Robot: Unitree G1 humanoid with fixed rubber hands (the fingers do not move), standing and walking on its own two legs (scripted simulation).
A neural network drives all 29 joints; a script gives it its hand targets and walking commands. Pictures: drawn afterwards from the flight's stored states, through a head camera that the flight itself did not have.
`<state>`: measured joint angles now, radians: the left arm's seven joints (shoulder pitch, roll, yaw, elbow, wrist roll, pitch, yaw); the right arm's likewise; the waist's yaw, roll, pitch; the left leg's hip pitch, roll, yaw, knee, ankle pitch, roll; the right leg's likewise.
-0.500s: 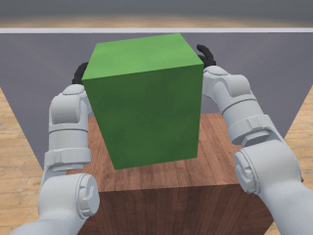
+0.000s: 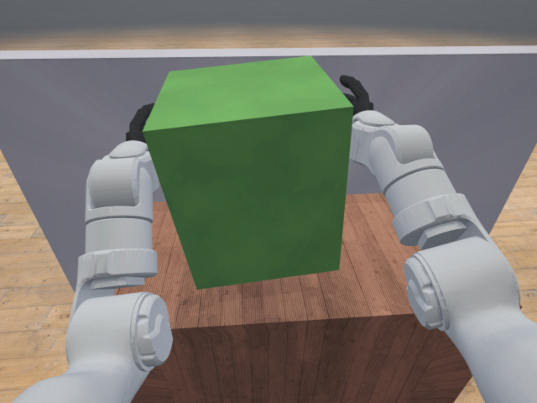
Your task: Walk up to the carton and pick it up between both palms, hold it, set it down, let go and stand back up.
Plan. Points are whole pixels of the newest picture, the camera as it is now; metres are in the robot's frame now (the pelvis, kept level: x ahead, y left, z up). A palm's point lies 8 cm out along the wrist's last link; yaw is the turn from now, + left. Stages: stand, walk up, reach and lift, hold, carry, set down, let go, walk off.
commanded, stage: hold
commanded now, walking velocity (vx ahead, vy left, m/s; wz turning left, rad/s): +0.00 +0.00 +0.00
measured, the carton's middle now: (254, 171) +0.38 +0.01 +0.24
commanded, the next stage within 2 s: none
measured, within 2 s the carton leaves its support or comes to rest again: neither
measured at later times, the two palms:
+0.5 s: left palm (139, 148) +0.37 +0.16 +0.29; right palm (360, 123) +0.37 -0.14 +0.31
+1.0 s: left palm (139, 146) +0.37 +0.16 +0.29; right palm (361, 124) +0.37 -0.14 +0.31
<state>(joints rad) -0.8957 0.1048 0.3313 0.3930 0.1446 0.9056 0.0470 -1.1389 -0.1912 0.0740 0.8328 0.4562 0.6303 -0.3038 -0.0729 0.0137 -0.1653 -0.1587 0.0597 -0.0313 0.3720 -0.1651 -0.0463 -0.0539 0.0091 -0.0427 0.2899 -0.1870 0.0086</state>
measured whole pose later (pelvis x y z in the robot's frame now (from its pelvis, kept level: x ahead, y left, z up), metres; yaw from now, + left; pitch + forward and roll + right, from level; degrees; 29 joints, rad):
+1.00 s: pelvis +0.00 +0.00 +0.00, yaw +0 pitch -3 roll -1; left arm -0.92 0.12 0.32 0.41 0.14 0.90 0.06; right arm -1.14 -0.19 0.07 0.84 0.47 0.63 -0.30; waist -0.08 0.02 -0.18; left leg -0.17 0.06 -0.03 0.38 -0.17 -0.04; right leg -0.06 0.01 -0.04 0.29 -0.18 0.01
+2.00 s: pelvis +0.00 +0.00 +0.00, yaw +0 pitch -2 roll -2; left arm -0.91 0.10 0.34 0.40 0.15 0.89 0.05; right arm -1.15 -0.19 0.06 0.83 0.47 0.66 -0.32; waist -0.09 0.01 -0.19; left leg -0.18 0.06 -0.04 0.39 -0.17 -0.05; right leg -0.06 0.01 -0.04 0.29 -0.18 0.01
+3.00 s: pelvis +0.00 +0.00 +0.00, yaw +0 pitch -2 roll -2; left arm -0.92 0.10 0.34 0.41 0.16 0.89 0.04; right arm -1.16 -0.20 0.06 0.84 0.47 0.67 -0.31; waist -0.09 0.01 -0.19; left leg -0.18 0.06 -0.04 0.39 -0.17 -0.05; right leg -0.07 0.01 -0.04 0.29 -0.18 0.01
